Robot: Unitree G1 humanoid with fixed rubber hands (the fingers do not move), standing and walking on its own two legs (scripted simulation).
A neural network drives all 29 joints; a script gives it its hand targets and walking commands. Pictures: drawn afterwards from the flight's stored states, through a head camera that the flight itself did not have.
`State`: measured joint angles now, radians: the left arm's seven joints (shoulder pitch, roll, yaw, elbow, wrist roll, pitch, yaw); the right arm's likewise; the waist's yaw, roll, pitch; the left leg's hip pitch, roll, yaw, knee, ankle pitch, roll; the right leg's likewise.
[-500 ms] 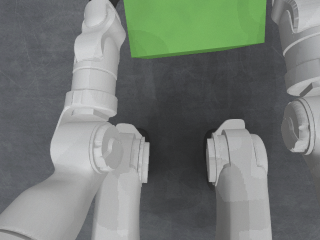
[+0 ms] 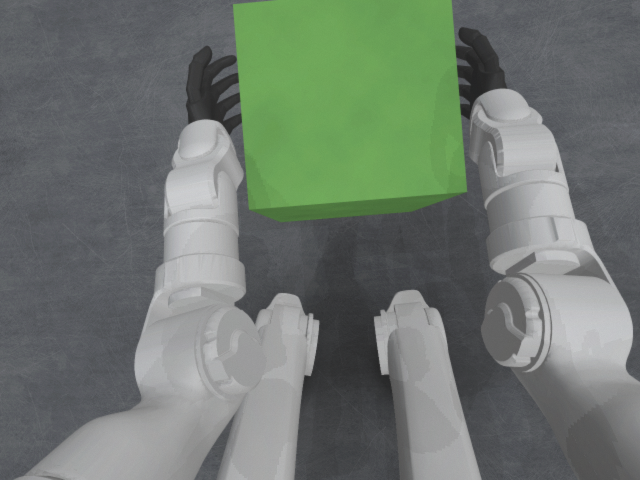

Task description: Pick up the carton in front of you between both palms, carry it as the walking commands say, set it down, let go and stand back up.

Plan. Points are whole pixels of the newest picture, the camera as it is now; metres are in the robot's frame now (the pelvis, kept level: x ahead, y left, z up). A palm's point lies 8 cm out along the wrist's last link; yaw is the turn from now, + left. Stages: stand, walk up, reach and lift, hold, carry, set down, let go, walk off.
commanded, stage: reach and lift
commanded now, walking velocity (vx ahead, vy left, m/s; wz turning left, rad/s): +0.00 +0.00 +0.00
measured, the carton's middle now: (343, 133) +0.52 -0.02 -0.14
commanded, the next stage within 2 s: none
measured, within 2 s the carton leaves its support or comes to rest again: neither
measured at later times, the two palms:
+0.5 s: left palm (108, 74) +0.48 +0.14 +0.10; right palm (548, 50) +0.48 -0.16 +0.09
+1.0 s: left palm out of the picture +0.44 +0.14 +0.25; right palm out of the picture +0.41 -0.15 +0.23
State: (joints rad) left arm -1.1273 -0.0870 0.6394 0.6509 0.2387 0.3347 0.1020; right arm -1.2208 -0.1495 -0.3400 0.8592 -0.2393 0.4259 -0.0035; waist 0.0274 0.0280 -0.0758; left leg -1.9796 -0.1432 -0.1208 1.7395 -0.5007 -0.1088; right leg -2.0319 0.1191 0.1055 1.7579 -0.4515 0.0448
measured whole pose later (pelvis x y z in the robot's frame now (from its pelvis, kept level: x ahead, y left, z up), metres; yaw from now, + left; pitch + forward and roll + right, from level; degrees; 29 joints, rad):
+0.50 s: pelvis +0.06 +0.02 +0.13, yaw -2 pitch +36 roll +0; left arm -0.72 -0.18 0.49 0.54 0.21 0.32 0.11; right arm -0.78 -0.02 -0.34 0.70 -0.22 0.40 0.01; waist 0.01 0.03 -0.26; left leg -1.48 -0.12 -0.14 1.35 -0.49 -0.06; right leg -1.50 0.08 0.12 1.34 -0.46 0.05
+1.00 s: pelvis +0.11 +0.02 +0.26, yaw -2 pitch +14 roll +0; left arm -0.32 -0.17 0.31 0.48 0.20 0.34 0.06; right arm -0.30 0.11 -0.26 0.51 -0.21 0.40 -0.04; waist -0.01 0.02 -0.18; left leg -0.62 -0.07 -0.16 0.70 -0.33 -0.03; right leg -0.64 0.06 0.14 0.70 -0.30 0.03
